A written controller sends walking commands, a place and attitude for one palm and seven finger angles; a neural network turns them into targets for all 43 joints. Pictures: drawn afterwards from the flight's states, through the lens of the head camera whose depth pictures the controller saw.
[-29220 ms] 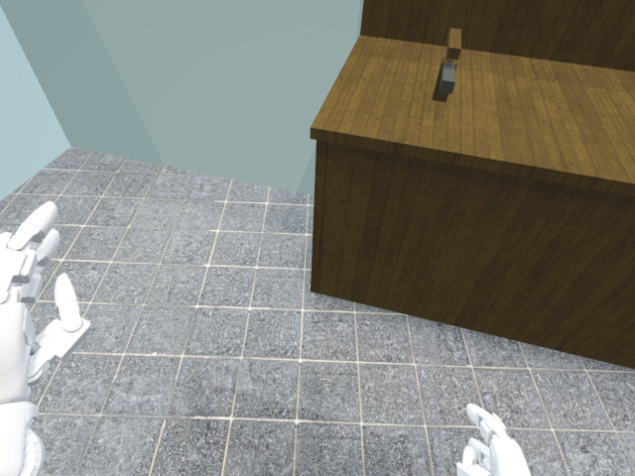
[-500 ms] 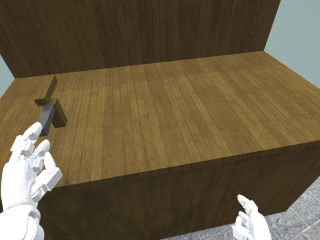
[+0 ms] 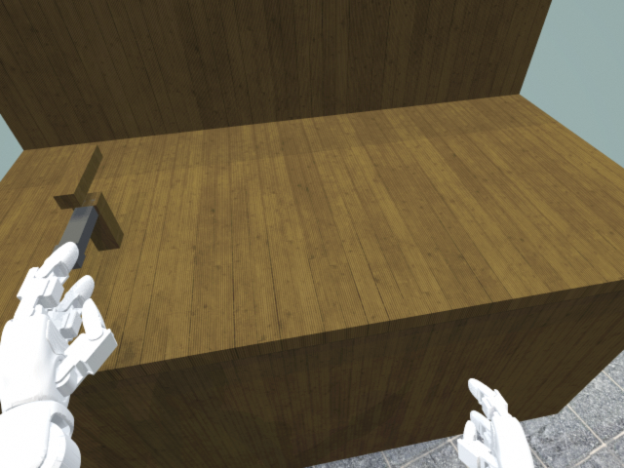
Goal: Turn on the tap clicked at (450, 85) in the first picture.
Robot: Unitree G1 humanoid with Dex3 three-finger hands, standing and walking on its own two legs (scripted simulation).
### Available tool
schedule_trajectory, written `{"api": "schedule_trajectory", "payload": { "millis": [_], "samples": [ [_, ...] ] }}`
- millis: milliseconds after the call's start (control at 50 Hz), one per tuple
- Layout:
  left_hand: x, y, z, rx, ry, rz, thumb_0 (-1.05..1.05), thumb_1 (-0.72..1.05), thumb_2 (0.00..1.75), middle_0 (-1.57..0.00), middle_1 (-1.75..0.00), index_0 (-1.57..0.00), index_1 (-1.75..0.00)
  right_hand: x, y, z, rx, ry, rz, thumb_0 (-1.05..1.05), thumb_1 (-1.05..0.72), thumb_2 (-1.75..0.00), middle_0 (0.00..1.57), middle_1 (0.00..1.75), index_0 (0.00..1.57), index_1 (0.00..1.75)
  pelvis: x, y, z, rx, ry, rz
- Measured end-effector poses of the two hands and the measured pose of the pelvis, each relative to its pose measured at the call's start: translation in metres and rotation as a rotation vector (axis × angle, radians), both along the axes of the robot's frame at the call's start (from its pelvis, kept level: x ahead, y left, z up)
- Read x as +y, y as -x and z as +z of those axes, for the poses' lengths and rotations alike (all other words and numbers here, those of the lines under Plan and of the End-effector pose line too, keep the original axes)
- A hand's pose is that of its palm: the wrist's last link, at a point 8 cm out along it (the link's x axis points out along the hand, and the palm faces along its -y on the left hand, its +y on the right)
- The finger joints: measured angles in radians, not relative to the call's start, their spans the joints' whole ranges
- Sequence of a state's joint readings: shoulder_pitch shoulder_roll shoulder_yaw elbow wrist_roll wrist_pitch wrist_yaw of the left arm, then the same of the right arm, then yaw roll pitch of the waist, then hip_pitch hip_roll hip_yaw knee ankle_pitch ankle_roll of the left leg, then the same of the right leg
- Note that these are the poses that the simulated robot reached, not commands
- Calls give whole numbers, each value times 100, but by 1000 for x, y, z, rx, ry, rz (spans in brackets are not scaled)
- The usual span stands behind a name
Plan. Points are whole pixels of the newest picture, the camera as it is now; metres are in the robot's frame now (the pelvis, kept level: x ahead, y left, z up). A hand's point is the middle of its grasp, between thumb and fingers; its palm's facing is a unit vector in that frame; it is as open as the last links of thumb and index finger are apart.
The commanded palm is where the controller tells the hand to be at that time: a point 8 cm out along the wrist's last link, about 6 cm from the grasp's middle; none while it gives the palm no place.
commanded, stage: reach beside the lever's end, fingers flat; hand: left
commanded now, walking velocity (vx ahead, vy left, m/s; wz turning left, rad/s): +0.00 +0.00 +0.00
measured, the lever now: (68, 256) +0.33 +0.40 +0.11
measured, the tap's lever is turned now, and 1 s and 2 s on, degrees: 0 0 0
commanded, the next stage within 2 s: none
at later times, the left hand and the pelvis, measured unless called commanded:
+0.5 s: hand (76, 324) +0.20 +0.29 +0.14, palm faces +0.53 -0.84 -0.12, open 7.5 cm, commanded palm +0.16 +0.33 +0.15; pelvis +0.00 +0.01 +0.00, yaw +0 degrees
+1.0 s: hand (57, 309) +0.23 +0.33 +0.13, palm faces +0.55 -0.82 -0.12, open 7.6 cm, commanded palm +0.19 +0.38 +0.13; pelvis +0.00 +0.02 +0.00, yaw -1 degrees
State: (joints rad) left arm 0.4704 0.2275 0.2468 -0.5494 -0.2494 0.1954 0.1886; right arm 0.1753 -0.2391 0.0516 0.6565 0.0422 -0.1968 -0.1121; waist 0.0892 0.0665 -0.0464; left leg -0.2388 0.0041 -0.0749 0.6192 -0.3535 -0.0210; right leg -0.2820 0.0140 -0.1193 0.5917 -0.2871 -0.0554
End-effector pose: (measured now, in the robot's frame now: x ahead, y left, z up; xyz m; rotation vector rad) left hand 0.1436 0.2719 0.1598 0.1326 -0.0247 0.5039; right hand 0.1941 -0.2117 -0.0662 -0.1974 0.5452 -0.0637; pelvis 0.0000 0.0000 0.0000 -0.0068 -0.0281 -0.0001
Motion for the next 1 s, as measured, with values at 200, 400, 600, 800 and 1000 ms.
{"api": "schedule_trajectory", "payload": {
  "millis": [200, 400, 600, 800, 1000],
  "samples": [
    [18, -9, -3, 2, -13, 13, 2, 90, 90, -20, -30, -20, -30, 2, -3, -2, 10, 4, -9, 2, -90, -90, 20, 30, 20, 30, 6, -8, 1, 17, -2, -5],
    [38, -10, -13, 23, 5, 32, 2, 89, 90, -20, -30, -20, -29, 5, 4, -3, 28, 13, -29, 2, -90, -90, 20, 30, 20, 30, 12, -6, 1, 16, -1, -6],
    [59, -23, -13, -2, 5, 41, 2, 90, 90, -20, -28, -20, -28, 9, 12, -5, 44, 21, -41, 2, -90, -90, 20, 30, 20, 30, 18, 0, 3, 18, 0, -6],
    [71, -35, -20, 28, 17, 46, 2, 90, 90, -19, -25, -19, -25, 8, 19, -5, 55, 22, -67, 2, -90, -90, 20, 30, 20, 30, 21, 1, 4, 25, -2, -17],
    [93, -37, -24, 27, 16, 89, 2, 89, 90, -18, -23, -18, -23, 2, 23, -9, 88, 42, -79, 2, -90, -90, 20, 30, 20, 30, 20, 3, 4, 31, -1, -14]
  ]
}}
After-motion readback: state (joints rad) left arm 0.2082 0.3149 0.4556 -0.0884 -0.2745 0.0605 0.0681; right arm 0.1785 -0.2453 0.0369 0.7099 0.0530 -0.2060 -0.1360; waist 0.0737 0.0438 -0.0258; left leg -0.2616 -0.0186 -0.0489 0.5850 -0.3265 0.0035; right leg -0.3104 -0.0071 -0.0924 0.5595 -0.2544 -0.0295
